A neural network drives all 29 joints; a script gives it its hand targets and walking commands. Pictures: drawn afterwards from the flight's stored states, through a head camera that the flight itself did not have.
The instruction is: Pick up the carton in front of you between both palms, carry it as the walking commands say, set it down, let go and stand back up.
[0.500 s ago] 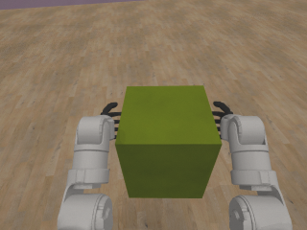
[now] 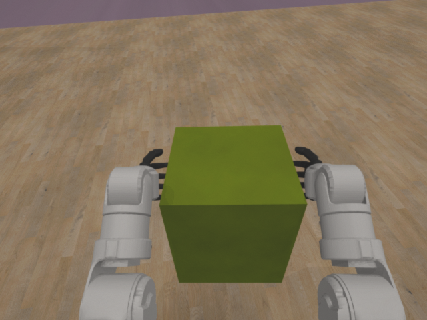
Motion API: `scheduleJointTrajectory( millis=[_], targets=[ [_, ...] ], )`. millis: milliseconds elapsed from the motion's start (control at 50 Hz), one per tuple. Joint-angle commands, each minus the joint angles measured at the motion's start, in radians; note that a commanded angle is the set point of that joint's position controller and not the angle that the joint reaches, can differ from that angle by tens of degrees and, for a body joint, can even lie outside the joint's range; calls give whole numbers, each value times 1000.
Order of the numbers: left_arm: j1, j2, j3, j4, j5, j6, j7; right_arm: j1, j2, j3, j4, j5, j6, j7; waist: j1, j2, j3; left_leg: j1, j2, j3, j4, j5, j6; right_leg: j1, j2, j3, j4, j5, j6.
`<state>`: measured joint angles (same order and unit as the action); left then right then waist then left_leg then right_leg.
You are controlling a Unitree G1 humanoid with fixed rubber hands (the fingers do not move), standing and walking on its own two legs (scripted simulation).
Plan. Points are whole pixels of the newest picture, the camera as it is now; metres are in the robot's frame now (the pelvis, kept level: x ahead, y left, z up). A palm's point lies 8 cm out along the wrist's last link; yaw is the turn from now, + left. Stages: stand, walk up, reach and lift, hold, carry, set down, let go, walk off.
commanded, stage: carry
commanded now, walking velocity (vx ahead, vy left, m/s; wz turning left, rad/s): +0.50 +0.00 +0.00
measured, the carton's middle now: (229, 205) +0.35 +0.00 +0.06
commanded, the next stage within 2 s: none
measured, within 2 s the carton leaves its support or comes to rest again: neither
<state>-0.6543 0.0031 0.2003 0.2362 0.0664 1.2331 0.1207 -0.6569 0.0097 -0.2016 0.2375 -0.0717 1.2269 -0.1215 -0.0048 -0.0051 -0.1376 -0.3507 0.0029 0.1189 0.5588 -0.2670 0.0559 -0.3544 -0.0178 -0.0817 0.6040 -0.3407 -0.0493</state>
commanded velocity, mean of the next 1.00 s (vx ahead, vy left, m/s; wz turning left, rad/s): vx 0.50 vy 0.00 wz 0.00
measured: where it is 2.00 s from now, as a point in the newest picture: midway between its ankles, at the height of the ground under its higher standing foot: (197, 196)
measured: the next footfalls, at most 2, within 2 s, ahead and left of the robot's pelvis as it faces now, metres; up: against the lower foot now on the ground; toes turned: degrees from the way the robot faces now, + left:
left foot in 0.40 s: +0.23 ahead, +0.14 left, -0.07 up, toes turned +4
right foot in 0.82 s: +0.59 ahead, +0.06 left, -0.10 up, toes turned -4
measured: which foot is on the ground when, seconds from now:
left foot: down 0.00-0.12, up 0.14-0.38, down 0.40-0.82, up 0.84-1.00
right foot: down 0.00-0.48, up 0.50-0.80, down 0.82-1.00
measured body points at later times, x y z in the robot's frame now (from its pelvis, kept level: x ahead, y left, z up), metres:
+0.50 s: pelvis +0.19 +0.05 -0.04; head +0.20 +0.06 +0.41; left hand +0.55 +0.22 +0.06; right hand +0.57 -0.08 +0.07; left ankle +0.20 +0.14 -0.78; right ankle +0.01 -0.10 -0.72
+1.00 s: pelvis +0.51 +0.10 -0.12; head +0.57 +0.11 +0.33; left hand +0.86 +0.27 -0.06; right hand +0.89 -0.03 -0.05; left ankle +0.48 +0.24 -0.72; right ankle +0.55 +0.06 -0.83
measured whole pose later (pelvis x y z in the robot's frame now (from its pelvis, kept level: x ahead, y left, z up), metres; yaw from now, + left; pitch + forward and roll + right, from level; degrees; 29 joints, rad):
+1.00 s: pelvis +0.51 +0.10 -0.12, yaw +0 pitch +4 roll -1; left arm -0.55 -0.03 0.20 0.07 0.07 1.15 0.12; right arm -0.60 0.04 -0.21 0.12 -0.05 1.14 -0.10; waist 0.05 0.00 0.06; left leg -0.67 0.03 -0.05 1.41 -0.46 0.03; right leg -0.46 0.09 -0.13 0.66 -0.28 -0.14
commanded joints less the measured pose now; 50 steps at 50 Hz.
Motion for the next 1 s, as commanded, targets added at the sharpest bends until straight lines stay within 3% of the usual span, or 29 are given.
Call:
scheduleJointTrajectory(
  millis=[0, 60, 80, 120, 160, 200, 300, 320, 360, 380, 400, 420, 460, 480, 500, 520, 540, 580, 640, 700, 740, 780, 800, 820, 840, 860, 880, 940, 980],
  targets=[
    [-759, -1120, -546, -93, -419, -38, -235, -747, 1101, 545, -86, 422, -35, 237, -16, 85, -232, 125, 185, -274, -201, -348, 83, -56, -22, 37, -2, -127, -30],
    [-757, -1121, -532, -76, -415, -44, -237, -755, 1102, 542, -81, 423, -43, 237, 2, 84, -231, 56, 192, -245, -152, -314, 93, 41, -5, 26, -59, -86, -40],
    [-754, -1121, -528, -71, -414, -47, -237, -764, 1108, 545, -84, 427, -45, 236, 12, 18, -234, -14, 153, -185, -71, -275, 68, 119, -38, 91, -101, -88, -58],
    [-721, -1099, -519, -49, -413, -52, -235, -772, 1122, 548, -80, 435, -44, 233, 41, -221, -232, -261, -1, -10, 230, -187, -17, 325, -228, 400, -176, 105, -154],
    [-726, -1098, -522, -66, -418, -56, -230, -759, 1120, 541, -64, 427, -44, 227, 69, -170, -245, -435, 13, -77, 378, -269, -20, 442, -312, 513, -155, 248, -228],
    [-775, -1110, -549, -125, -442, -60, -223, -738, 1126, 531, -63, 424, -44, 223, 76, -108, -263, -464, 39, -100, 403, -203, -17, 460, -308, 473, -131, 303, -214],
    [-823, -1145, -602, -209, -485, -62, -214, -714, 1111, 523, -96, 412, -37, 210, 70, -133, -272, -313, 10, -40, 296, -85, -24, 354, -240, 300, -75, 371, -144],
    [-816, -1144, -608, -207, -484, -61, -214, -697, 1106, 523, -88, 403, -38, 208, 107, -127, -237, -434, 76, -157, 226, 104, -20, 467, -230, 314, -44, 364, -126],
    [-762, -1148, -611, -185, -476, -66, -214, -663, 1086, 511, -91, 384, -35, 212, 129, -135, -235, -510, 79, -147, 148, 124, -25, 576, -251, 344, 4, 458, -123],
    [-755, -1150, -620, -181, -476, -69, -215, -646, 1075, 504, -86, 371, -36, 214, 141, -62, -203, -462, 82, -137, 7, 232, -30, 510, -219, 290, 36, 408, -112],
    [-735, -1159, -625, -166, -480, -72, -217, -634, 1069, 495, -80, 360, -36, 215, 138, -34, -211, -314, 88, -122, -95, 424, -25, 424, -188, 225, 58, 318, -82],
    [-775, -1174, -642, -191, -491, -75, -224, -644, 1059, 495, -88, 352, -42, 214, 122, -23, -189, -305, 40, -38, -147, 407, -29, 443, -133, 191, 69, 359, -59],
    [-828, -1210, -673, -206, -526, -77, -232, -653, 1040, 499, -111, 337, -49, 211, 42, 16, -234, 2, -29, 94, -363, 465, -29, 383, -22, 54, 350, 601, -16],
    [-842, -1218, -680, -215, -540, -83, -234, -644, 1022, 494, -127, 330, -52, 210, -52, 36, -288, 340, 11, 79, -364, 555, -31, 174, -25, 37, 560, 498, -8],
    [-868, -1236, -679, -212, -543, -81, -241, -678, 993, 496, -132, 318, -61, 203, -26, 228, -327, 770, 170, -142, -134, 971, 23, -312, 28, 52, 743, -159, 35],
    [-852, -1218, -664, -229, -540, -78, -246, -631, 1013, 510, -151, 331, -72, 196, -72, 284, -407, 957, 286, -370, 28, 1009, 106, -580, 28, 81, 860, -245, 55],
    [-849, -1202, -664, -253, -533, -80, -241, -648, 1019, 513, -220, 350, -76, 196, -100, 180, -392, 900, 275, -362, 5, 960, 89, -618, 6, 85, 843, -231, 38],
    [-821, -1185, -645, -288, -508, -74, -220, -748, 1054, 585, -360, 411, -70, 192, -93, 97, -342, 798, 253, -336, -15, 848, 69, -627, -5, 59, 711, -169, 20],
    [-687, -1134, -638, -281, -431, -63, -185, -761, 1068, 663, -441, 460, -59, 202, -106, 133, -348, 720, 181, -281, -39, 697, 75, -577, 21, 24, 521, 68, 2],
    [-595, -1053, -613, -258, -327, -71, -170, -732, 1085, 725, -411, 503, -60, 240, -130, 97, -251, 555, 77, -188, -47, 648, 96, -379, 90, -76, -1, 384, 29],
    [-536, -1003, -587, -235, -267, -80, -171, -730, 1097, 754, -358, 538, -72, 267, -97, 87, -251, 336, 76, -140, -6, 668, 78, -24, 124, -93, -157, 608, -4],
    [-508, -950, -558, -203, -219, -90, -178, -720, 1104, 764, -284, 553, -83, 292, 19, 65, -336, 174, 66, -53, 259, 719, 28, 362, 119, -83, -150, 755, -49],
    [-486, -922, -539, -186, -203, -94, -185, -747, 1101, 759, -250, 549, -88, 301, 108, 5, -332, -3, 12, -18, 496, 405, -3, 536, 43, -22, -147, 742, -70],
    [-499, -881, -518, -148, -190, -97, -190, -744, 1127, 738, -190, 542, -82, 307, 95, -197, -402, -334, -92, -114, 834, -329, -47, 824, -280, 392, 15, 1098, -231],
    [-418, -888, -502, -81, -188, -87, -193, -680, 1117, 721, -138, 522, -70, 298, 110, -154, -545, -422, -54, -249, 1044, -375, -35, 921, -409, 584, -3, 773, -345],
    [-410, -946, -519, -84, -213, -98, -200, -669, 1116, 692, -141, 504, -72, 293, 124, -133, -572, -512, -19, -253, 1102, -337, -20, 858, -410, 682, -93, 332, -386],
    [-491, -1012, -568, -141, -268, -107, -210, -702, 1134, 685, -174, 491, -79, 288, 105, -57, -488, -553, 9, -225, 1035, -283, -8, 736, -344, 649, -146, 199, -336],
    [-726, -1183, -731, -329, -457, -117, -235, -667, 1139, 645, -262, 424, -99, 249, 45, 35, -376, -462, 43, -177, 893, -197, -23, 422, -258, 490, -151, 317, -251],
    [-767, -1214, -781, -374, -521, -131, -246, -588, 1120, 627, -273, 376, -116, 223, 21, 10, -367, -429, 67, -146, 790, -171, -34, 336, -234, 428, -169, 337, -229]
  ],
)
